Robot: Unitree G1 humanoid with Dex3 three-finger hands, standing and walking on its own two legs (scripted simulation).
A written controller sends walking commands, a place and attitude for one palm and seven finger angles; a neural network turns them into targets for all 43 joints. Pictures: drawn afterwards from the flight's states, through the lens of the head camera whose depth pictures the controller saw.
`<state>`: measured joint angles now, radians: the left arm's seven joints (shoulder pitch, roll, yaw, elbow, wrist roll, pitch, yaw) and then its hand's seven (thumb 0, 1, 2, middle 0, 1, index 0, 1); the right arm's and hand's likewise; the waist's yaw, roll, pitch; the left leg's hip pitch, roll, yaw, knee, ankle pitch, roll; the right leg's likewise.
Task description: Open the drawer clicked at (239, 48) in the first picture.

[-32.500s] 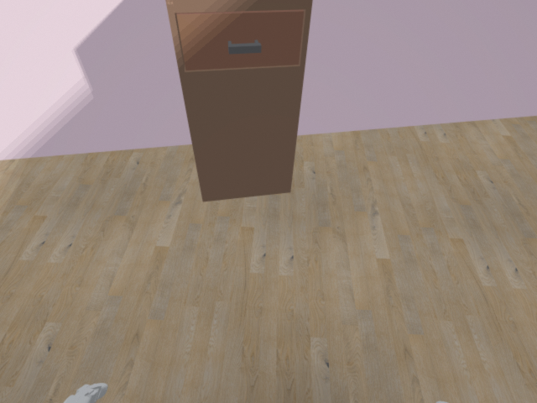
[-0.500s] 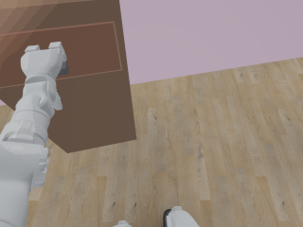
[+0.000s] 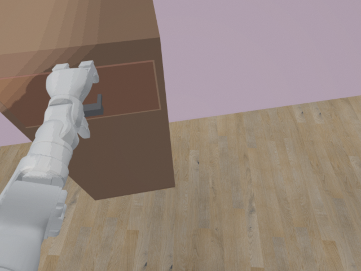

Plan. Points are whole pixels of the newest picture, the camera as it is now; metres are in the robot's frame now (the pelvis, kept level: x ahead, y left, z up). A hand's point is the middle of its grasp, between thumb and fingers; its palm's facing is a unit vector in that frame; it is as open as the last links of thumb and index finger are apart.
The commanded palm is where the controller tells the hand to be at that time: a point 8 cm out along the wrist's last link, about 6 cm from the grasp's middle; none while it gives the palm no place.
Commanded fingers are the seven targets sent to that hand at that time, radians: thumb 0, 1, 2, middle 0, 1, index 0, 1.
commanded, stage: lift the fingers back up to retry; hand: left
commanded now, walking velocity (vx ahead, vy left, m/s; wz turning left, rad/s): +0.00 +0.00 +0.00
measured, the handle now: (82, 105) +0.53 +0.26 +0.03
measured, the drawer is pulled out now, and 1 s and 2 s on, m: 0.00 0.00 0.00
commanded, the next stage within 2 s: re-aim the fingers above the handle in 0.14 s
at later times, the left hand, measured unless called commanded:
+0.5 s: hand (75, 102) +0.48 +0.24 +0.09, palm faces -0.01 +0.03 -1.00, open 13.8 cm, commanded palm +0.46 +0.23 +0.14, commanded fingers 0.00 -0.50 0.30 -0.30 -1.20 -0.30 -1.20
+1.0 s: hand (64, 109) +0.46 +0.26 +0.09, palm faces -0.05 +0.04 -1.00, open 13.9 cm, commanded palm +0.45 +0.24 +0.14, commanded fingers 0.00 -0.50 0.30 -0.30 -1.20 -0.30 -1.20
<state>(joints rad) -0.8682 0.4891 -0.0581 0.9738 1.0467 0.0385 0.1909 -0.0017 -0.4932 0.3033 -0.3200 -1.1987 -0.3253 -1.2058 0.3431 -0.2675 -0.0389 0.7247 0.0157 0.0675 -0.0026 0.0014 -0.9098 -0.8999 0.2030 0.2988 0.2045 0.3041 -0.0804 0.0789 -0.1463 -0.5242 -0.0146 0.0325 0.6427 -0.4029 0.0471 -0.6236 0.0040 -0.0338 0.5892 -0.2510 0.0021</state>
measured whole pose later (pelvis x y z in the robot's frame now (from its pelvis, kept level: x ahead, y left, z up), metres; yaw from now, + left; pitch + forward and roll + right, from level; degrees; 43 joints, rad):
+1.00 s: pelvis -0.01 -0.01 +0.00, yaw +0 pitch +15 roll -1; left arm -0.87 0.55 -0.05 1.03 1.06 0.03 0.18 0.00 -0.49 0.30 -0.32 -1.20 -0.32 -1.20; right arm 0.33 -0.27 -0.04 0.73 0.03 0.05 -0.02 0.00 -0.91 -0.90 0.20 0.30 0.20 0.30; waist -0.07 0.06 -0.11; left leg -0.49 -0.02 0.04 0.60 -0.37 0.05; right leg -0.60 0.00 -0.02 0.56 -0.22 0.00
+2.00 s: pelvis -0.01 -0.01 +0.00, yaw +0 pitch +16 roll -1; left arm -0.96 0.55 -0.06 1.09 1.07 0.04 0.16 0.00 -0.49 0.30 -0.32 -1.20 -0.32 -1.22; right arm 0.33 -0.27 -0.03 0.72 0.02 0.06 -0.02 0.00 -0.91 -0.90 0.20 0.30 0.20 0.30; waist -0.10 0.06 -0.13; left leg -0.53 -0.02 0.04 0.62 -0.38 0.04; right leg -0.64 0.01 -0.02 0.58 -0.23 0.00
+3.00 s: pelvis -0.02 +0.00 -0.01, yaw +0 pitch +18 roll -1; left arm -0.89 0.54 -0.03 1.10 1.08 -0.02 0.22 0.00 -0.49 0.30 -0.32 -1.20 -0.32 -1.20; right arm 0.35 -0.25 -0.03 0.75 0.01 0.05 -0.01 0.00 -0.91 -0.90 0.20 0.30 0.21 0.30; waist -0.11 0.05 -0.12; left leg -0.61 -0.01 0.04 0.69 -0.40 0.05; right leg -0.71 0.00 -0.03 0.63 -0.24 0.00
